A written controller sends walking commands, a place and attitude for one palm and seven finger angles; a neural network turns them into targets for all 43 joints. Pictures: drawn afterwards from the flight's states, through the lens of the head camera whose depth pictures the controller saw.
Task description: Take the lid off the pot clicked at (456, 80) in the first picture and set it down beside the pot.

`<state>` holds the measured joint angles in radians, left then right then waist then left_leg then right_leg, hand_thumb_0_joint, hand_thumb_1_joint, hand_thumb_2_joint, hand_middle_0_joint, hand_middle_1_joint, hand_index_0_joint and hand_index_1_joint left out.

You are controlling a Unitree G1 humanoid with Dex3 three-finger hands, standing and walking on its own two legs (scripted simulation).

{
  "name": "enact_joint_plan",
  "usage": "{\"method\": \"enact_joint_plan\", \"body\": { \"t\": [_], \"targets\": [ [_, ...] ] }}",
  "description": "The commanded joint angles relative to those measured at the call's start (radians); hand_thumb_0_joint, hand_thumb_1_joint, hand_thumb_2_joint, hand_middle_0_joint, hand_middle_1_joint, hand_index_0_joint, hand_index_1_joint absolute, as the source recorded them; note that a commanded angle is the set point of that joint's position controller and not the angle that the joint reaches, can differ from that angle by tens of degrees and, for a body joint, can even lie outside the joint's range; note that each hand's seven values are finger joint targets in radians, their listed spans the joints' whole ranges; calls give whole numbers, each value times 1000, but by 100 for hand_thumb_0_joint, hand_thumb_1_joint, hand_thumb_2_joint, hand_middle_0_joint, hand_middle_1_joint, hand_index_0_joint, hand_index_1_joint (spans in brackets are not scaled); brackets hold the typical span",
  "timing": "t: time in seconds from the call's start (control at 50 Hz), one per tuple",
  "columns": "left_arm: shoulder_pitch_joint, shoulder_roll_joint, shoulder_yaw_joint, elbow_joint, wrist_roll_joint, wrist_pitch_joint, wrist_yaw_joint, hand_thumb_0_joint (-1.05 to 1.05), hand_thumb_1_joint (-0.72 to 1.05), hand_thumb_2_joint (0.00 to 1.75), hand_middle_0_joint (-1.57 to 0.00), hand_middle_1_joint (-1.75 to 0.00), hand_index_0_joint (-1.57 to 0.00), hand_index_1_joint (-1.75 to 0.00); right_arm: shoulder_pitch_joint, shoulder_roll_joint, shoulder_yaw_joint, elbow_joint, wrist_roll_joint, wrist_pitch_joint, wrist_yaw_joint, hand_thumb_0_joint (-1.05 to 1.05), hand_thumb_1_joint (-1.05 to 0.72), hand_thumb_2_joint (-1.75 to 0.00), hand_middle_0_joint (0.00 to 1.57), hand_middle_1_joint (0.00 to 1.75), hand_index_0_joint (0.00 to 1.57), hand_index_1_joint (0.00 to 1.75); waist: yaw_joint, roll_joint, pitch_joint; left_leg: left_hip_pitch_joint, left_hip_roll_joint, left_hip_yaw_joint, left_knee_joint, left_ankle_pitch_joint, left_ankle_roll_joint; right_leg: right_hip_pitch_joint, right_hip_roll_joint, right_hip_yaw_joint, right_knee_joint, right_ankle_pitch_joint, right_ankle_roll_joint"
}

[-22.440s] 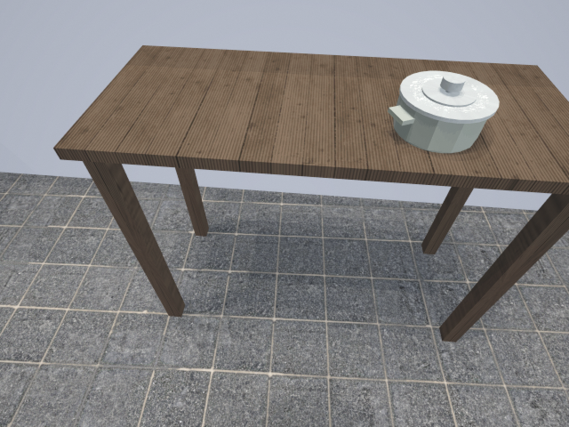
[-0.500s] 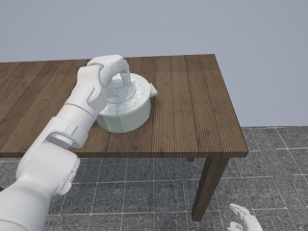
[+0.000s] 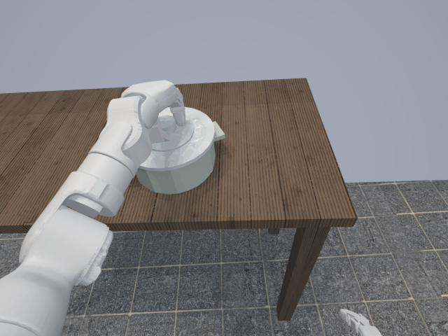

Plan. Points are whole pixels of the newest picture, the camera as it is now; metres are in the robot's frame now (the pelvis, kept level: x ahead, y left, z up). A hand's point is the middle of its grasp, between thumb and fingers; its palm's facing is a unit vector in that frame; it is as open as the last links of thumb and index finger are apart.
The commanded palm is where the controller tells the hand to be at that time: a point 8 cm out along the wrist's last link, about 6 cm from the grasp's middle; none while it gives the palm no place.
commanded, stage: close the fingers and squeeze the knob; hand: left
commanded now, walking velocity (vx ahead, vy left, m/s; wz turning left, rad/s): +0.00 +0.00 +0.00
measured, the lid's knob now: (165, 125) +0.47 +0.11 +0.15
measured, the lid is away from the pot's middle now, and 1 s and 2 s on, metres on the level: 0.00 0.01 0.03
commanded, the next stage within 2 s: lift the lid straight up in 0.08 s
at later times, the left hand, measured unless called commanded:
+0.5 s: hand (154, 125) +0.44 +0.12 +0.18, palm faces -0.29 -0.08 -0.95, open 7.2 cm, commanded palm +0.42 +0.13 +0.26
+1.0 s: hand (153, 102) +0.44 +0.11 +0.22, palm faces -0.22 -0.06 -0.97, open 7.2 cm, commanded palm +0.42 +0.12 +0.30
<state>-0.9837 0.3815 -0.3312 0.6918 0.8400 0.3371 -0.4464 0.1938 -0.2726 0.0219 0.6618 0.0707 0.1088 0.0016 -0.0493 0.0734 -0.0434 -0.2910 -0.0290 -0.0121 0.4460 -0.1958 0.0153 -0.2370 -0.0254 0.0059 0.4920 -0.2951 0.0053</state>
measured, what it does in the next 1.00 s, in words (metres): stands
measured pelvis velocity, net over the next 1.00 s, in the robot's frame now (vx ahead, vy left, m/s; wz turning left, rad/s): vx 0.00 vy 0.00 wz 0.01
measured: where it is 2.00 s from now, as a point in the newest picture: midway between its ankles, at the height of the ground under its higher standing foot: outside the picture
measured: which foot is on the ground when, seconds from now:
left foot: down 0.00-1.00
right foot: down 0.00-1.00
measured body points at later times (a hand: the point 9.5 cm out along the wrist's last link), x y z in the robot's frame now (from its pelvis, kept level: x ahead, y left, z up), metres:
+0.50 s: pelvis +0.00 +0.00 +0.00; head +0.01 -0.04 +0.45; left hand +0.45 +0.13 +0.23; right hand +0.16 -0.24 -0.12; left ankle +0.02 +0.12 -0.74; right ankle -0.03 -0.12 -0.74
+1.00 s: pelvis +0.00 +0.00 +0.00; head +0.00 -0.04 +0.45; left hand +0.45 +0.12 +0.28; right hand +0.15 -0.24 -0.12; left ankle +0.02 +0.12 -0.74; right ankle -0.03 -0.12 -0.74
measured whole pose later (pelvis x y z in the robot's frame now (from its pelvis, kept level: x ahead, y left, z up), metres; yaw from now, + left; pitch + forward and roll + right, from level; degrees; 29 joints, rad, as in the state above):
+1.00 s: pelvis +0.00 +0.00 +0.00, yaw +0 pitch +2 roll +1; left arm -1.08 0.41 -0.34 0.63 0.83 0.34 -0.50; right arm 0.16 -0.27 0.03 0.66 0.07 0.07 0.01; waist -0.03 0.08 -0.03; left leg -0.28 -0.04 -0.02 0.43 -0.18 0.02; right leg -0.22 -0.03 0.00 0.48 -0.29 0.01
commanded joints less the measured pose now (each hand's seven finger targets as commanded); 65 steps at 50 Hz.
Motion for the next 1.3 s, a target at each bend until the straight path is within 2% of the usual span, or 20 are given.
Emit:
{"method": "enact_joint_plan", "body": {
  "t": [0.0,0.04,0.16,0.22,0.36,0.44,0.5,0.54,0.56,0.64,0.68,0.74,0.94,0.96,1.04,1.06,1.14,1.16,1.24,1.28],
  "targets": [
    [-502,207,115,-212,19,-7,38,0,66,90,-95,-102,-89,-98,-123,-100,-32,-159,2,-44,4,0,-90,-90,20,30,20,30,17,-113,-349,221,-39,7,-9,217,58,41,50,-42,-49,377,-41],
    [-477,149,75,-204,3,-3,35,0,68,91,-95,-103,-90,-99,-120,-102,-39,-160,5,-37,5,0,-90,-90,20,30,20,30,4,-120,-328,218,-35,8,-7,211,60,21,52,-50,-57,365,-42],
    [-455,241,148,-195,20,-1,42,0,71,92,-96,-104,-91,-99,-132,-100,-30,-159,4,-36,4,0,-90,-90,20,30,20,30,22,-141,-331,201,-36,12,-3,221,57,49,50,-44,-49,389,-40],
    [-550,190,89,-256,19,1,40,0,71,93,-96,-104,-91,-99,-144,-93,-30,-160,6,-36,2,0,-90,-90,20,30,20,30,7,-109,-342,234,-36,9,-4,225,58,26,51,-43,-51,381,-41],
    [-589,289,168,-277,26,0,41,0,72,93,-97,-104,-91,-99,-136,-93,-29,-151,-2,-54,-2,0,-90,-90,20,30,20,30,21,-114,-406,249,-39,2,3,269,60,78,49,-35,-42,438,-42],
    [-629,233,116,-300,3,-4,30,0,72,93,-97,-104,-91,-99,-140,-95,-33,-155,4,-61,-4,0,-90,-90,20,30,20,30,6,-102,-391,256,-39,0,-2,265,63,65,48,-40,-53,435,-41],
    [-662,287,151,-318,22,-5,27,0,72,93,-97,-104,-91,-99,-142,-93,-28,-150,1,-74,-3,0,-90,-90,20,30,20,30,17,-92,-418,273,-42,-3,-1,283,60,75,47,-34,-44,450,-41],
    [-601,205,97,-271,1,-1,16,0,72,93,-97,-104,-91,-99,-134,-94,-36,-152,2,-72,0,0,-90,-90,20,30,20,30,3,-89,-387,263,-42,-2,4,288,63,55,48,-42,-54,443,-43],
    [-635,274,150,-285,19,-1,17,0,72,93,-97,-104,-91,-99,-131,-95,-32,-142,0,-72,1,0,-90,-90,20,30,20,30,14,-120,-394,261,-40,-2,0,277,59,67,49,-39,-50,443,-40],
    [-643,216,104,-311,0,-4,7,0,72,93,-97,-104,-91,-99,-136,-97,-37,-153,3,-75,3,0,-90,-90,20,30,20,30,5,-82,-400,282,-40,-6,1,295,63,55,48,-44,-56,440,-44],
    [-657,296,164,-291,25,-2,7,0,72,93,-97,-104,-91,-99,-137,-98,-32,-146,-4,-79,1,0,-90,-90,20,30,20,30,19,-115,-406,267,-42,-3,0,285,64,77,49,-35,-52,452,-41],
    [-661,242,122,-309,3,-3,1,0,72,93,-97,-104,-91,-99,-140,-100,-34,-151,2,-77,6,0,-90,-90,20,30,20,30,12,-90,-394,272,-40,-6,-6,305,61,66,46,-45,-55,446,-44],
    [-707,240,120,-259,9,2,6,0,72,93,-97,-104,-91,-99,-138,-101,-32,-143,3,-77,4,0,-90,-90,20,30,20,30,13,-91,-384,266,-34,-6,-19,253,57,50,48,-48,-63,379,-48],
    [-749,290,153,-272,31,0,10,0,72,93,-97,-104,-91,-99,-140,-94,-25,-142,1,-82,4,0,-90,-90,20,30,20,30,23,-105,-411,268,-34,-9,-26,256,51,65,47,-42,-54,379,-47],
    [-730,237,118,-240,8,-1,6,0,72,93,-97,-104,-91,-99,-138,-97,-29,-145,2,-85,5,0,-90,-90,20,30,20,30,16,-106,-389,256,-35,-7,-24,252,57,59,45,-47,-63,382,-48],
    [-748,294,159,-213,32,2,8,0,72,93,-97,-104,-91,-99,-138,-95,-22,-136,0,-84,3,0,-90,-90,20,30,20,30,25,-137,-383,239,-34,-5,-32,237,53,64,46,-42,-58,374,-45],
    [-751,255,129,-194,14,0,4,0,72,93,-97,-104,-91,-99,-140,-99,-26,-142,1,-86,-2,0,-90,-90,20,30,20,30,19,-121,-378,240,-36,1,-30,219,60,60,40,-39,-71,365,-44],
    [-776,341,190,-177,42,0,8,0,72,93,-97,-104,-91,-99,-131,-99,-18,-132,-2,-87,-6,0,-90,-90,20,30,20,30,29,-144,-393,225,-36,1,-37,210,56,80,39,-33,-66,363,-41],
    [-796,268,124,-155,23,-2,-4,0,72,93,-97,-104,-91,-99,-133,-102,-22,-141,3,-90,-12,0,-90,-90,20,30,20,30,14,-125,-371,225,-37,7,-37,195,61,60,36,-35,-77,356,-40],
    [-837,321,154,-168,47,-5,-7,0,72,93,-97,-104,-91,-99,-134,-97,-19,-142,-1,-99,-14,0,-90,-90,20,30,20,30,19,-126,-397,236,-39,6,-32,209,64,73,38,-26,-71,376,-39]
  ]
}}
